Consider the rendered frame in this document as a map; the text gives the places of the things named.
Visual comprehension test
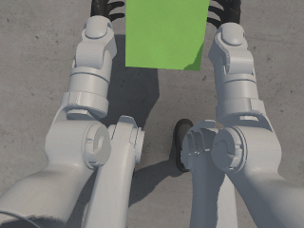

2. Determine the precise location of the carton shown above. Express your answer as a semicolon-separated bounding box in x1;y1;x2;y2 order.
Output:
125;0;210;71

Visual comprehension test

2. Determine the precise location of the robot left hand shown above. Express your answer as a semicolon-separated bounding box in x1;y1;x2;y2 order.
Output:
90;0;125;22

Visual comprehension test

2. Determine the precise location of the robot right forearm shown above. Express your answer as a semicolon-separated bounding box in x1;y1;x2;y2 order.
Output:
208;22;282;154

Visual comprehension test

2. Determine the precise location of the robot right hand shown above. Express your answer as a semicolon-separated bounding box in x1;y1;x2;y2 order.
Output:
206;0;241;29

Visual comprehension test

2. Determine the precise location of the robot left forearm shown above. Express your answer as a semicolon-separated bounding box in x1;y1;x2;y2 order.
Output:
45;15;117;153

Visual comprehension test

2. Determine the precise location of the right robot upper arm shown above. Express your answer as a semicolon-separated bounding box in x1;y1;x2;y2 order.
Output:
211;125;304;228

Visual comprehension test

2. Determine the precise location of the left robot upper arm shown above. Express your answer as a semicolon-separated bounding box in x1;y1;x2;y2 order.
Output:
0;120;112;228

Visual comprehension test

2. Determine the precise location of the right robot foot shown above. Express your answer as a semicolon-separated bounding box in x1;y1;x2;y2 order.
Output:
174;119;194;173

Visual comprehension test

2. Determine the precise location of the robot right shin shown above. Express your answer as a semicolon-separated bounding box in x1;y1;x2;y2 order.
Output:
180;120;216;167

